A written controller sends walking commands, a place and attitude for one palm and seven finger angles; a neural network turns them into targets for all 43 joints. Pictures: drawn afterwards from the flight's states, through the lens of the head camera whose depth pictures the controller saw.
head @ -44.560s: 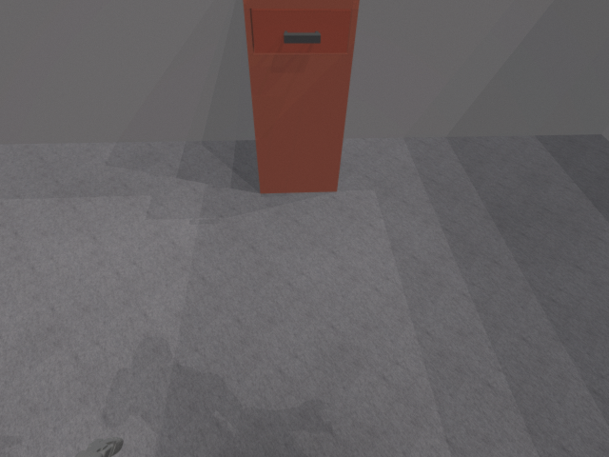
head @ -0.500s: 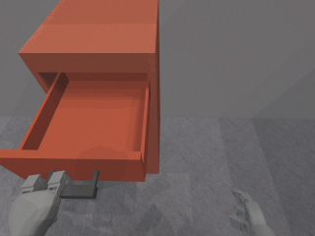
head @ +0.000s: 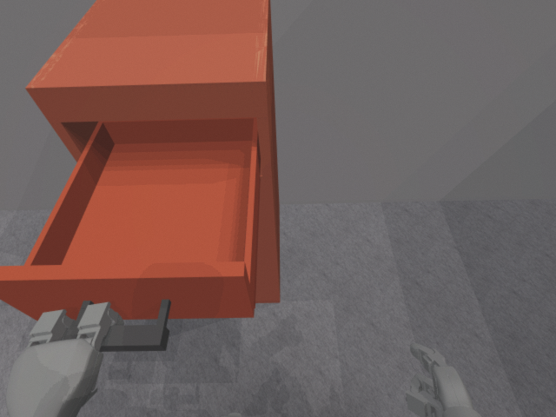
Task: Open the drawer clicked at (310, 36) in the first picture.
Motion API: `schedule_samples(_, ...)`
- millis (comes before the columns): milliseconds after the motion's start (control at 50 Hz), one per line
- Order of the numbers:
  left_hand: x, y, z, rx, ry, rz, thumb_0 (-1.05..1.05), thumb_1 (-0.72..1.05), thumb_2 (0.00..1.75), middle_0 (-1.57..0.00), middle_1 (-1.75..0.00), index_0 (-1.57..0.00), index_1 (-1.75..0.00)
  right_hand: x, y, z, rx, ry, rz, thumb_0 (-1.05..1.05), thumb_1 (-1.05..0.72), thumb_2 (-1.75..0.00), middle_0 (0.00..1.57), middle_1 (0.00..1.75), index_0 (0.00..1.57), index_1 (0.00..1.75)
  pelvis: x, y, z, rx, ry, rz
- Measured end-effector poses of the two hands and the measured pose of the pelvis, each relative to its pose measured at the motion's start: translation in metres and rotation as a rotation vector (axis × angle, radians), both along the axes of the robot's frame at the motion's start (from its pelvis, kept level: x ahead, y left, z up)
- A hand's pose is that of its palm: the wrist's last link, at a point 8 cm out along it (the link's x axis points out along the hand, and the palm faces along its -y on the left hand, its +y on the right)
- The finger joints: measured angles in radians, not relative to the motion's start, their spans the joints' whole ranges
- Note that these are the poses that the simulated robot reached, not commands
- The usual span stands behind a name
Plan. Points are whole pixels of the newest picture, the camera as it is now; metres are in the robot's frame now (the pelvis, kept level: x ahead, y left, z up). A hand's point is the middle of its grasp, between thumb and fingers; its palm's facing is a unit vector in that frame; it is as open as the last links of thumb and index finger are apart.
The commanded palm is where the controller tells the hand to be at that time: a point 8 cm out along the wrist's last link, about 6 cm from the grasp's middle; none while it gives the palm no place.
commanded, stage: open the thumb to release the handle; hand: left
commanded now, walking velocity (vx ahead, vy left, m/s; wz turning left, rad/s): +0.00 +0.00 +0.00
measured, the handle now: (121, 322) +0.23 +0.23 +0.03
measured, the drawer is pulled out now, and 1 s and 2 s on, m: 0.30 0.30 0.30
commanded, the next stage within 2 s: lift the hand off the handle in 0.54 s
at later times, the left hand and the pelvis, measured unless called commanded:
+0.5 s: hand (66, 375) +0.17 +0.28 +0.03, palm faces +0.00 -0.03 -1.00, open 11.5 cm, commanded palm +0.15 +0.28 +0.07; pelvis -0.01 -0.01 +0.01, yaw +3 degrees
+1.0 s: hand (84, 362) +0.19 +0.27 +0.02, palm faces +0.04 -0.03 -1.00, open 13.5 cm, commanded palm +0.16 +0.26 +0.08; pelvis -0.01 -0.01 +0.01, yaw +3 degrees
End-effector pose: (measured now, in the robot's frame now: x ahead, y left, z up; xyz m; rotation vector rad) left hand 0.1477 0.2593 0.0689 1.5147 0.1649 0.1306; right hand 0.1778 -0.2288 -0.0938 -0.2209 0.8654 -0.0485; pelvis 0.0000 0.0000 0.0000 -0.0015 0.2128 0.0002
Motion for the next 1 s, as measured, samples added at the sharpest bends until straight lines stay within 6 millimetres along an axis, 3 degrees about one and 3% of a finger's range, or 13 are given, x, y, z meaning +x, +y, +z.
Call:
schedule_samples(180, 0.004, 0.019, 0.002, 0.055, -0.036, 0.024, -0.04, 0.61, 0.78, -0.37, -1.29, -0.35, -1.30, -0.001, 0.000, -0.006, -0.028, 0.017, 0.012, 0.01, -0.91, -0.90, 0.20, 0.30, 0.20, 0.30, -0.006, -0.002, 0.000, -0.001, -0.012, 0.024)
schedule_samples(260, 0.005, 0.016, 0.005, 0.019, -0.049, 0.055, -0.03, 0.50, 0.73, -0.38, -1.30, -0.38, -1.29, 0.003, 0.001, -0.003, -0.022, -0.004, 0.007, 0.01, -0.91, -0.90, 0.20, 0.30, 0.20, 0.30, -0.007, -0.003, 0.002, -0.003, -0.019, 0.032)
schedule_samples(520, 0.000, 0.016, 0.011, 0.021, -0.014, 0.064, 0.00, -0.19, 0.44, -0.34, -1.23, -0.34, -1.24, 0.017, 0.005, 0.013, -0.036, -0.047, 0.051, 0.01, -0.91, -0.90, 0.20, 0.30, 0.20, 0.30, -0.011, -0.009, 0.011, 0.003, -0.054, 0.046)
schedule_samples(620, 0.000, 0.016, 0.010, 0.012, -0.009, 0.056, 0.00, -0.37, 0.35, -0.33, -1.21, -0.33, -1.23, 0.018, 0.005, 0.014, -0.038, -0.054, 0.056, 0.01, -0.91, -0.90, 0.20, 0.30, 0.20, 0.30, -0.013, -0.010, 0.012, 0.001, -0.054, 0.049)
schedule_samples(760, 0.000, -0.001, 0.000, -0.044, -0.011, 0.036, 0.00, -0.47, 0.31, -0.32, -1.20, -0.32, -1.21, 0.012, 0.006, 0.010, -0.032, -0.042, 0.062, 0.01, -0.91, -0.90, 0.20, 0.30, 0.20, 0.30, -0.014, -0.008, 0.010, 0.000, -0.041, 0.050)
schedule_samples(1000, 0.015, 0.004, 0.005, 0.020, -0.056, 0.034, 0.00, -0.49, 0.30, -0.32, -1.20, -0.37, -1.25, 0.001, 0.011, -0.005, -0.013, 0.007, 0.039, 0.01, -0.91, -0.90, 0.20, 0.30, 0.20, 0.30, -0.014, -0.006, 0.006, -0.002, -0.031, 0.047)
